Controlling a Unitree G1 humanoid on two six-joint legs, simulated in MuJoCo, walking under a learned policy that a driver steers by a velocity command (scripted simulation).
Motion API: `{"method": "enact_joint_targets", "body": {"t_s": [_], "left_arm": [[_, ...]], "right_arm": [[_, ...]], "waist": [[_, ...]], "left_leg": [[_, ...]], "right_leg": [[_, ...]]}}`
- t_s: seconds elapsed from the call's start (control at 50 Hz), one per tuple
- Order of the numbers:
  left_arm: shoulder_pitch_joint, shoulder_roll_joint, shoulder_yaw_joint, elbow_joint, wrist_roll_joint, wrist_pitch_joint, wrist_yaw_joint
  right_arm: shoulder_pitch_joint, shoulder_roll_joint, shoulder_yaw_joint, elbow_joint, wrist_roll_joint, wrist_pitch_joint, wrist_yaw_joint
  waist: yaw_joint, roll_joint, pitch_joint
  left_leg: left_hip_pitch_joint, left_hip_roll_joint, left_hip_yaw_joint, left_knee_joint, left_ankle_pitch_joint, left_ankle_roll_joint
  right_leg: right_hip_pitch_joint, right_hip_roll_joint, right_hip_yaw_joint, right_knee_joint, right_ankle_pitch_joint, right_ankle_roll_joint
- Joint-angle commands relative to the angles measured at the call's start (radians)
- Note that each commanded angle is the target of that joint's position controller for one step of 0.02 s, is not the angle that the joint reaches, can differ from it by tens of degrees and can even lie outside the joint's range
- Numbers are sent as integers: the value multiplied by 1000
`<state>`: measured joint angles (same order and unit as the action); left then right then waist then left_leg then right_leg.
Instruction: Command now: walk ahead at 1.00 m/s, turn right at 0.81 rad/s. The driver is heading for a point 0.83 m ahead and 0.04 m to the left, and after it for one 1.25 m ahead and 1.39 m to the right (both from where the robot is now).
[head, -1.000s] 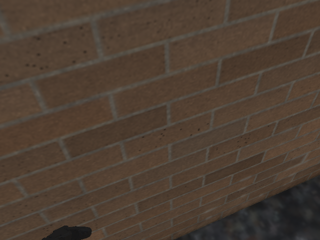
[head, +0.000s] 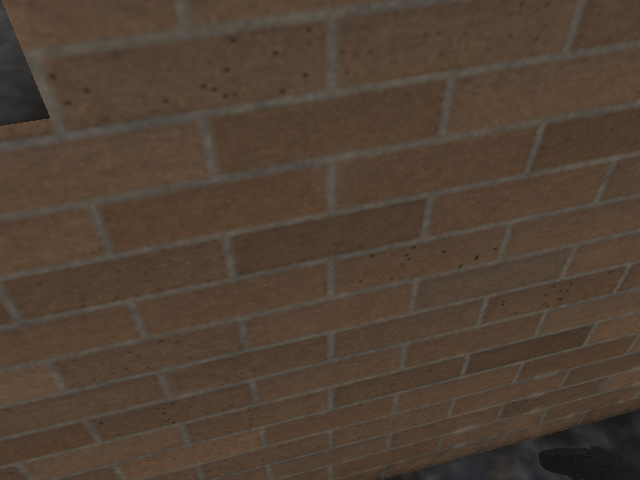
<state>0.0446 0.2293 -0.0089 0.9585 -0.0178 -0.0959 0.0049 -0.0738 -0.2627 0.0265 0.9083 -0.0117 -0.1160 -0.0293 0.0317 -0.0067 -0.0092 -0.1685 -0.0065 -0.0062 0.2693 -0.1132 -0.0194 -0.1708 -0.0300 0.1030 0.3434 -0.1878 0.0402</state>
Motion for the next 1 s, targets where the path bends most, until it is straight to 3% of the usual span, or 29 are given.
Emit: {"method": "enact_joint_targets", "body": {"t_s": [0.02,0.1,0.12,0.14,0.18,0.22,0.24,0.28,0.3,0.34,0.38,0.44,0.5,0.54,0.56,0.6,0.64,0.68,0.7,0.74,0.76,0.78,0.8,0.82,0.84,0.88,0.92,0.96,1.0], "left_arm": [[-110,118,40,-70,-3,-11,-12],[-96,124,54,-72,3,-9,-24],[-79,122,54,-66,-6,-9,-21],[-69,118,51,-62,1,-4,-22],[-66,129,50,-54,6,-4,-20],[-77,175,59,-47,10,-3,-20],[-82,194,64,-45,15,1,-21],[-62,199,65,-29,16,11,-22],[-151,189,62,-113,24,20,-39],[-141,177,56,-125,34,39,-44],[-118,152,40,-108,39,51,-44],[-138,194,42,-102,40,54,-41],[-148,231,57,-105,24,59,-16],[-99,237,69,-102,18,76,5],[-65,236,73,-97,17,82,23],[-98,250,81,-150,57,92,42],[-127,230,82,-202,69,82,62],[-175,231,88,-211,32,73,79],[-138,175,65,-168,49,57,68],[-102,224,81,-148,56,48,49],[-120,213,78,-151,47,42,42],[-154,193,73,-165,36,36,39],[-198,158,54,-205,44,30,41],[-207,97,24,-275,50,35,45],[-214,153,28,-263,45,41,57],[-176,158,24,-247,41,25,58],[-139,143,21,-240,55,11,54],[-86,90,1,-230,55,-2,47],[-101,41,-25,-230,47,-12,44]], "right_arm": [[-73,-111,-20,-76,-2,-11,-18],[-56,-129,-25,-86,-7,-12,-20],[-54,-118,-19,-91,-8,-8,-25],[-60,-109,-14,-95,-14,-9,-25],[-64,-96,-5,-96,-11,-8,-26],[-26,-111,-3,-86,-1,-4,-35],[10,-131,-8,-72,15,-8,-43],[45,-135,-6,-53,19,-4,-47],[29,-167,-5,-70,-27,-14,-59],[40,-157,2,-47,-37,-19,-54],[65,-130,15,-8,-31,-21,-35],[80,-158,10,36,-14,-14,-21],[89,-217,-24,38,7,-1,-28],[93,-200,-37,26,7,9,-27],[102,-189,-44,11,18,10,-26],[82,-155,-42,-8,15,12,-25],[97,-175,-56,-13,30,27,-25],[121,-141,-51,-28,18,48,-29],[72,-68,-17,-39,7,62,-21],[132,-84,-23,-29,4,69,-18],[208,-103,-32,-10,3,63,-7],[245,-125,-41,10,-10,58,0],[286,-169,-52,9,-22,55,1],[288,-321,-95,-5,-15,58,-3],[252,-298,-104,-34,-25,57,0],[172,-229,-101,-71,-5,69,3],[156,-208,-106,-85,11,58,2],[121,-119,-79,-85,11,40,13],[106,-54,-47,-72,4,28,14]], "waist": [[-20,-7,-74],[-20,22,-70],[-17,33,-77],[-18,59,-90],[-13,8,-93],[-29,-59,-105],[-30,-73,-110],[-25,-76,-114],[-46,-104,-179],[-32,-76,-177],[-25,-34,-143],[-18,-7,-84],[-22,17,-54],[-16,-8,-65],[-18,-45,-74],[-20,-166,-114],[-28,-189,-101],[-77,-117,-66],[-62,7,-1],[-56,-91,-59],[-92,-103,-86],[-112,-63,-85],[-136,61,-88],[-104,354,-39],[-108,262,-18],[-77,139,-15],[-59,145,-60],[-29,108,-152],[-38,108,-186]], "left_leg": [[122,107,-41,4,-35,-33],[169,143,-19,6,-60,-18],[183,159,-14,-1,-50,-10],[179,161,3,-5,-44,-12],[184,153,35,21,31,-21],[188,140,62,59,63,-34],[168,138,72,69,52,-29],[159,135,79,84,27,-25],[204,123,71,87,58,-38],[195,141,74,76,92,-33],[173,154,63,26,97,-33],[108,143,24,-4,46,-20],[-20,104,10,56,-20,-6],[-117,74,3,144,-48,5],[-165,69,-2,204,-68,6],[-253,58,-17,417,-272,0],[-346,118,-67,795,-475,-14],[-345,179,-71,740,-441,-18],[-196,131,-18,525,-353,5],[-123,46,56,379,-274,24],[-50,26,69,264,-150,40],[3,13,37,139,-89,61],[128,121,-157,31,-9,103],[150,293,-525,-51,129,204],[115,308,-594,-97,69,267],[148,220,-446,-64,116,232],[149,155,-344,-8,373,189],[149,128,-228,42,572,153],[162,139,-216,33,560,130]], "right_leg": [[-122,-41,113,-62,-47,-76],[-169,-5,129,-16,18,-79],[-167,2,129,4,43,-83],[-140,4,129,6,53,-82],[-94,-14,161,-20,163,-82],[-39,-39,206,-20,380,-87],[-5,-53,219,-7,457,-96],[20,-59,230,2,499,-100],[35,-38,242,17,557,-133],[47,-33,226,15,532,-130],[69,-33,206,-22,471,-116],[90,-32,160,-39,432,-110],[106,-12,100,31,380,-106],[136,-17,74,69,369,-124],[149,-41,78,71,392,-148],[145,-178,203,-33,274,-234],[69,-330,268,-123,207,-320],[12,-303,140,-124,164,-251],[-73,-234,14,-133,189,-196],[32,-171,-65,-58,244,-165],[31,-154,-85,-4,210,-144],[10,-117,-116,96,148,-96],[-131,-86,-132,277,-9,-20],[-375,55,-153,369,-296,44],[-381,50,-67,437,-319,36],[-368,3,-53,427,-160,32],[-293,29,-80,385,-49,16],[-172,38,-110,277,9,5],[-99,19,-110,144,33,8]]}}
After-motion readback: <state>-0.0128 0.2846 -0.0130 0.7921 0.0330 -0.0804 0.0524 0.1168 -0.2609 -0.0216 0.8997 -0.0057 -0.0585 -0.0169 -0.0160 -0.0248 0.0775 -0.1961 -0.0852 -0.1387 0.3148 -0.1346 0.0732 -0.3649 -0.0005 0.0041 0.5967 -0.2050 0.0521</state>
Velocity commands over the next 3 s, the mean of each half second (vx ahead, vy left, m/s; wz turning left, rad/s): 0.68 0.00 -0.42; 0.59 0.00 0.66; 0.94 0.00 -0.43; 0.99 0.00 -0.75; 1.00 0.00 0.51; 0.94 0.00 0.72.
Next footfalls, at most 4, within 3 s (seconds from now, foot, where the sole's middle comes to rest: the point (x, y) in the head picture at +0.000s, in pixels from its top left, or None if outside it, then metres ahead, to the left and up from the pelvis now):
1.10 right None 0.16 -0.03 -0.79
2.00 right None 0.08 -0.11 -0.79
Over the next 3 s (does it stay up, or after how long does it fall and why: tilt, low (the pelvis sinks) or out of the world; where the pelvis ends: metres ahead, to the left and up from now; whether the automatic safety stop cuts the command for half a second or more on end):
stays up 0.03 0.05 0.00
